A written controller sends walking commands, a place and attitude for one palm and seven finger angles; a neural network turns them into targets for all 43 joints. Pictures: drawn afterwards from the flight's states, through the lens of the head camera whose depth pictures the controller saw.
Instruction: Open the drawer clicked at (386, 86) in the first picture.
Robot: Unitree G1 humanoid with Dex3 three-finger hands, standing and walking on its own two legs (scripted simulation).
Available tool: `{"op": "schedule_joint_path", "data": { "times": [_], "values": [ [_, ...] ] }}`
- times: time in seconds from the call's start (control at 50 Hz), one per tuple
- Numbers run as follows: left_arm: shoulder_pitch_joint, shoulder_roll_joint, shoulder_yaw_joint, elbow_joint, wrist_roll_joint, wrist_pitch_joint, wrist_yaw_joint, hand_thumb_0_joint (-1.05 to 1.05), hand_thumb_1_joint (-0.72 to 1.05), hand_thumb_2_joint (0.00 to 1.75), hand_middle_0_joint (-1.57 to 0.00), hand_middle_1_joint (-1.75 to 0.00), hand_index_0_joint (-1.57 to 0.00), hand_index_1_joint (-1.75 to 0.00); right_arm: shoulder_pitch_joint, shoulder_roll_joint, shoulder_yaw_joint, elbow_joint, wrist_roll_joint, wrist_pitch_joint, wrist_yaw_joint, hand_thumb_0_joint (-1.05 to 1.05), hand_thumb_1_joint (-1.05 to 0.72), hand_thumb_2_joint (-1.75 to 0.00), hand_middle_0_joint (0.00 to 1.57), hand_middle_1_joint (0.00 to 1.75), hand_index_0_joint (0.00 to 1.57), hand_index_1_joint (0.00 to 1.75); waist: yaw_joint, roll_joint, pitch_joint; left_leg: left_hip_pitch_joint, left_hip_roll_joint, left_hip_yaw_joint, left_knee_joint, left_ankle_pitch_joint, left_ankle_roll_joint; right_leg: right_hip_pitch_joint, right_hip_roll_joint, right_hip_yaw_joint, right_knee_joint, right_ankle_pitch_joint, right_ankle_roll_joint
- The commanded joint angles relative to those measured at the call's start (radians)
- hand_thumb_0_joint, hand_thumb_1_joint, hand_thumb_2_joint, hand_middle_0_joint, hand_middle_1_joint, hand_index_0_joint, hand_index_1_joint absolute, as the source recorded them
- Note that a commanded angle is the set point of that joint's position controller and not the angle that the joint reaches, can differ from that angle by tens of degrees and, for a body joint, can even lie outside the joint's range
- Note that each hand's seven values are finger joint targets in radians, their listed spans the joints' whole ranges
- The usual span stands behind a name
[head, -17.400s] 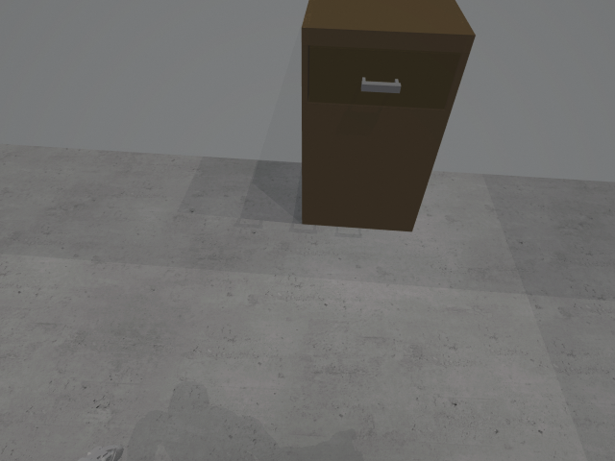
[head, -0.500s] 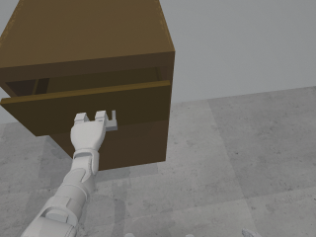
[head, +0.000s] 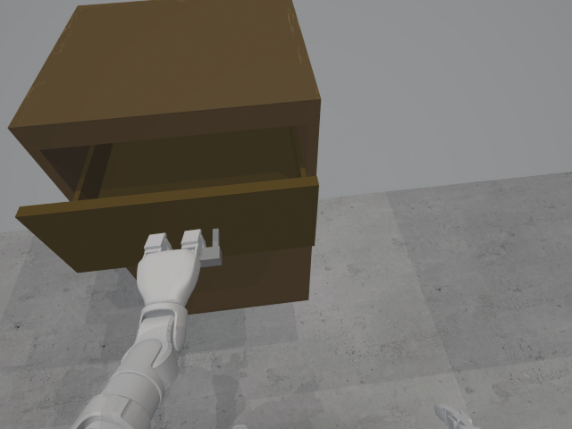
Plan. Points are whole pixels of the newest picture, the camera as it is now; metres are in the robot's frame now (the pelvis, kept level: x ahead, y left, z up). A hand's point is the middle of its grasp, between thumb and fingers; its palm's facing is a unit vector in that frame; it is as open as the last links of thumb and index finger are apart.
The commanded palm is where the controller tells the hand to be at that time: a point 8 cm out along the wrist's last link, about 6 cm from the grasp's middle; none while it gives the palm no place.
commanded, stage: pull the drawer open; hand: left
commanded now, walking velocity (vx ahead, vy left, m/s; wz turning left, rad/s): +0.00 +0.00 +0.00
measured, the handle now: (184, 248) +0.40 +0.18 -0.02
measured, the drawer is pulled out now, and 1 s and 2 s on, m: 0.14 0.25 0.30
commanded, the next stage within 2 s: open the thumb to release the handle in 1.52 s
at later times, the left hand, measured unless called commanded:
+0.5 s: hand (180, 315) +0.29 +0.18 -0.04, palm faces -0.02 -0.07 -1.00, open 6.1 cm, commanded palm +0.25 +0.18 +0.01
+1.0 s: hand (177, 359) +0.23 +0.17 -0.04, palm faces -0.01 -0.10 -1.00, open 6.1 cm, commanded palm +0.18 +0.18 +0.01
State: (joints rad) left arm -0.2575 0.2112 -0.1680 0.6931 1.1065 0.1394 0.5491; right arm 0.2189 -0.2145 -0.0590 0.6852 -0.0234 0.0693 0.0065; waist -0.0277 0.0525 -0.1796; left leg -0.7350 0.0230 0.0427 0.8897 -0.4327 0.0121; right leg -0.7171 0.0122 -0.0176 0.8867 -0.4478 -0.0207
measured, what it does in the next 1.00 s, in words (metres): stands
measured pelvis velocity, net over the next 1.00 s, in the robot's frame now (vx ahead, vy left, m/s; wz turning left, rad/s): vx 0.00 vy -0.01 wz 0.00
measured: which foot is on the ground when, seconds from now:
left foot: down 0.00-1.00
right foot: down 0.00-1.00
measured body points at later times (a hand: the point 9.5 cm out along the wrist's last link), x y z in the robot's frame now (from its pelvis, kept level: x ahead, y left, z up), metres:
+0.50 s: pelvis +0.00 -0.01 +0.00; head +0.05 -0.03 +0.45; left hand +0.29 +0.18 +0.01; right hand +0.16 -0.25 -0.12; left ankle -0.01 +0.11 -0.69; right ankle -0.02 -0.11 -0.69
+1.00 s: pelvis +0.00 -0.01 +0.00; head +0.03 -0.04 +0.44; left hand +0.23 +0.17 +0.01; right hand +0.20 -0.23 -0.11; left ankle -0.01 +0.11 -0.69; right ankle -0.02 -0.11 -0.69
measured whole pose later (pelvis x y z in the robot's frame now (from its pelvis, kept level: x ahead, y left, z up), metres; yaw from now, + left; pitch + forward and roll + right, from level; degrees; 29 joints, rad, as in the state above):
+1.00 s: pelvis +0.00 -0.01 +0.00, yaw +0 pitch +12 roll +1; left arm 0.23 0.20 -0.24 0.25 1.14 0.14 0.56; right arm 0.11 -0.20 -0.03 0.61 -0.04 0.07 0.03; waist 0.03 0.04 -0.17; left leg -0.67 0.02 0.04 0.91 -0.45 0.00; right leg -0.67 0.01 -0.02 0.93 -0.48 -0.04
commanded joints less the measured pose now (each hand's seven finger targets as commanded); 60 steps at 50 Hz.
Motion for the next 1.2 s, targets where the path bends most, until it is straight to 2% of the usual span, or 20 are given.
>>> {"op": "schedule_joint_path", "data": {
  "times": [0.0, 0.08, 0.18, 0.26, 0.28, 0.32, 0.38, 0.42, 0.56, 0.6, 0.66, 0.72, 0.84, 0.88, 0.94, 0.98, 1.06, 1.08, 1.14, 1.18],
  "values": [
    [-0.153, 0.094, 0.036, -0.201, 0.000, -0.002, 0.050, 0.00, 0.90, 0.90, -0.40, -1.35, -0.40, -1.35, -0.021, -0.120, -0.043, -0.119, 0.001, -0.040, -0.011, 0.00, -0.90, -0.90, 0.20, 0.30, 0.20, 0.30, 0.022, -0.063, -0.296, 0.215, -0.043, -0.009, -0.080, 0.344, 0.016, 0.155, 0.033, -0.017, -0.104, 0.399, -0.026],
    [-0.130, 0.097, 0.037, -0.232, -0.006, -0.002, 0.046, 0.00, 0.90, 0.90, -0.40, -1.35, -0.40, -1.35, -0.036, -0.122, -0.040, -0.124, 0.003, -0.045, -0.011, 0.00, -0.90, -0.90, 0.20, 0.30, 0.20, 0.30, 0.023, -0.072, -0.285, 0.204, -0.046, -0.008, -0.079, 0.344, 0.016, 0.166, 0.031, -0.011, -0.105, 0.418, -0.025],
    [0.004, 0.107, 0.057, -0.279, -0.012, 0.008, 0.046, 0.00, 0.90, 0.90, -0.40, -1.35, -0.40, -1.35, -0.056, -0.122, -0.039, -0.139, 0.003, -0.049, -0.008, 0.00, -0.90, -0.90, 0.20, 0.30, 0.20, 0.30, 0.041, -0.092, -0.283, 0.200, -0.049, -0.003, -0.079, 0.356, 0.015, 0.200, 0.028, -0.007, -0.106, 0.467, -0.024],
    [0.054, 0.111, 0.059, -0.306, -0.011, 0.016, 0.045, 0.00, 0.90, 0.90, -0.40, -1.35, -0.40, -1.35, -0.070, -0.119, -0.035, -0.144, 0.004, -0.052, -0.012, 0.00, -0.90, -0.90, 0.20, 0.30, 0.20, 0.30, 0.042, -0.103, -0.261, 0.183, -0.054, 0.006, -0.078, 0.326, 0.017, 0.207, 0.023, 0.003, -0.109, 0.468, -0.018],
    [0.049, 0.127, 0.071, -0.320, -0.010, 0.019, 0.045, 0.00, 0.90, 0.90, -0.40, -1.35, -0.40, -1.35, -0.077, -0.122, -0.033, -0.144, 0.004, -0.052, -0.012, 0.00, -0.90, -0.90, 0.20, 0.30, 0.20, 0.30, 0.043, -0.083, -0.259, 0.187, -0.054, 0.003, -0.077, 0.336, 0.014, 0.205, 0.024, 0.005, -0.108, 0.477, -0.021],
    [0.085, 0.094, 0.040, -0.345, -0.003, 0.024, 0.047, 0.00, 0.90, 0.90, -0.40, -1.35, -0.40, -1.35, -0.082, -0.117, -0.034, -0.151, 0.004, -0.051, -0.009, 0.00, -0.90, -0.90, 0.20, 0.30, 0.20, 0.30, 0.044, -0.066, -0.259, 0.210, -0.052, 0.002, -0.077, 0.354, 0.015, 0.193, 0.026, -0.002, -0.102, 0.477, -0.022],
    [0.150, 0.104, 0.052, -0.389, -0.010, 0.030, 0.045, 0.00, 0.90, 0.90, -0.40, -1.35, -0.40, -1.35, -0.093, -0.118, -0.034, -0.163, 0.001, -0.048, -0.005, 0.00, -0.90, -0.90, 0.20, 0.30, 0.20, 0.30, 0.055, -0.077, -0.276, 0.218, -0.052, 0.003, -0.072, 0.384, 0.013, 0.220, 0.025, 0.000, -0.097, 0.526, -0.024],
    [0.192, 0.071, 0.017, -0.410, -0.009, 0.036, 0.039, 0.00, 0.90, 0.90, -0.40, -1.35, -0.40, -1.35, -0.101, -0.115, -0.031, -0.174, 0.003, -0.045, 0.000, 0.00, -0.90, -0.90, 0.20, 0.30, 0.20, 0.30, 0.048, -0.093, -0.247, 0.223, -0.050, -0.001, -0.077, 0.382, 0.013, 0.210, 0.025, -0.005, -0.099, 0.519, -0.021],
    [0.305, 0.064, 0.004, -0.495, -0.002, 0.036, 0.039, 0.00, 0.90, 0.90, -0.40, -1.35, -0.40, -1.35, -0.133, -0.109, -0.024, -0.198, 0.000, -0.040, 0.008, 0.00, -0.90, -0.90, 0.20, 0.30, 0.20, 0.30, 0.057, -0.087, -0.230, 0.236, -0.048, -0.007, -0.075, 0.386, 0.012, 0.202, 0.026, -0.005, -0.095, 0.507, -0.023],
    [0.319, 0.071, 0.005, -0.542, 0.005, 0.032, 0.044, 0.00, 0.90, 0.90, -0.40, -1.35, -0.40, -1.35, -0.140, -0.108, -0.023, -0.206, -0.004, -0.039, 0.012, 0.00, -0.90, -0.90, 0.20, 0.30, 0.20, 0.30, 0.061, -0.057, -0.247, 0.257, -0.045, -0.007, -0.070, 0.417, 0.012, 0.201, 0.025, -0.005, -0.087, 0.526, -0.025],
    [0.386, 0.076, 0.016, -0.548, 0.004, 0.029, 0.045, 0.00, 0.90, 0.90, -0.40, -1.35, -0.40, -1.35, -0.151, -0.105, -0.020, -0.210, -0.005, -0.038, 0.015, 0.00, -0.90, -0.90, 0.20, 0.30, 0.20, 0.30, 0.064, -0.095, -0.220, 0.237, -0.047, -0.007, -0.066, 0.393, 0.011, 0.204, 0.025, -0.002, -0.087, 0.528, -0.024],
    [0.428, 0.065, 0.001, -0.591, 0.013, 0.024, 0.053, 0.00, 0.90, 0.90, -0.40, -1.35, -0.40, -1.35, -0.168, -0.100, -0.016, -0.220, -0.008, -0.039, 0.019, 0.00, -0.90, -0.90, 0.20, 0.30, 0.20, 0.30, 0.068, -0.077, -0.218, 0.241, -0.047, -0.011, -0.062, 0.394, 0.010, 0.198, 0.024, 0.000, -0.079, 0.527, -0.026],
    [0.407, 0.082, 0.012, -0.604, 0.023, 0.022, 0.061, 0.00, 0.90, 0.90, -0.40, -1.35, -0.40, -1.35, -0.188, -0.098, -0.009, -0.217, -0.013, -0.043, 0.014, 0.00, -0.90, -0.90, 0.20, 0.30, 0.20, 0.30, 0.064, -0.088, -0.190, 0.211, -0.053, -0.012, -0.056, 0.305, 0.012, 0.169, 0.023, 0.008, -0.085, 0.437, -0.024],
    [0.448, 0.100, 0.036, -0.602, 0.022, 0.020, 0.063, 0.00, 0.90, 0.90, -0.40, -1.35, -0.40, -1.35, -0.194, -0.095, -0.008, -0.219, -0.013, -0.043, 0.009, 0.00, -0.90, -0.90, 0.20, 0.30, 0.20, 0.30, 0.074, -0.098, -0.197, 0.205, -0.056, -0.011, -0.055, 0.303, 0.010, 0.189, 0.022, 0.015, -0.087, 0.454, -0.026],
    [0.494, 0.074, 0.007, -0.631, 0.018, 0.020, 0.063, 0.00, 0.90, 0.90, -0.40, -1.35, -0.40, -1.35, -0.204, -0.090, -0.005, -0.228, -0.012, -0.047, 0.013, 0.00, -0.90, -0.90, 0.20, 0.30, 0.20, 0.30, 0.081, -0.077, -0.195, 0.208, -0.058, -0.007, -0.055, 0.300, 0.010, 0.188, 0.019, 0.017, -0.085, 0.460, -0.024],
    [0.543, 0.082, 0.021, -0.640, 0.009, 0.019, 0.058, 0.00, 0.90, 0.90, -0.40, -1.35, -0.40, -1.35, -0.209, -0.089, -0.004, -0.233, -0.009, -0.046, 0.015, 0.00, -0.90, -0.90, 0.20, 0.30, 0.20, 0.30, 0.087, -0.097, -0.195, 0.203, -0.058, -0.010, -0.058, 0.304, 0.008, 0.206, 0.020, 0.022, -0.086, 0.472, -0.026],
    [0.593, 0.078, 0.012, -0.676, 0.010, 0.009, 0.056, 0.00, 0.90, 0.90, -0.40, -1.35, -0.40, -1.35, -0.219, -0.084, -0.001, -0.246, -0.011, -0.049, 0.019, 0.00, -0.90, -0.90, 0.20, 0.30, 0.20, 0.30, 0.091, -0.091, -0.176, 0.189, -0.058, -0.008, -0.054, 0.278, 0.010, 0.194, 0.018, 0.026, -0.086, 0.444, -0.025],
    [0.611, 0.100, 0.038, -0.684, 0.009, 0.005, 0.060, 0.00, 0.90, 0.90, -0.40, -1.35, -0.40, -1.35, -0.222, -0.086, 0.000, -0.249, -0.012, -0.049, 0.019, 0.00, -0.90, -0.90, 0.20, 0.30, 0.20, 0.30, 0.094, -0.077, -0.180, 0.190, -0.058, -0.010, -0.053, 0.289, 0.007, 0.196, 0.020, 0.032, -0.082, 0.457, -0.029],
    [0.656, 0.081, 0.015, -0.708, 0.011, -0.006, 0.063, 0.00, 0.90, 0.90, -0.40, -1.35, -0.40, -1.35, -0.224, -0.085, 0.001, -0.256, -0.015, -0.053, 0.027, 0.00, -0.90, -0.90, 0.20, 0.30, 0.20, 0.30, 0.092, -0.084, -0.164, 0.176, -0.057, -0.010, -0.043, 0.274, 0.009, 0.178, 0.017, 0.035, -0.075, 0.452, -0.026],
    [0.717, 0.103, 0.048, -0.713, 0.007, -0.015, 0.065, 0.00, 0.90, 0.90, -0.40, -1.35, -0.40, -1.35, -0.228, -0.083, 0.002, -0.263, -0.014, -0.052, 0.029, 0.00, -0.90, -0.90, 0.20, 0.30, 0.20, 0.30, 0.103, -0.089, -0.161, 0.161, -0.059, -0.011, -0.041, 0.270, 0.005, 0.189, 0.018, 0.042, -0.071, 0.463, -0.031]
  ]
}}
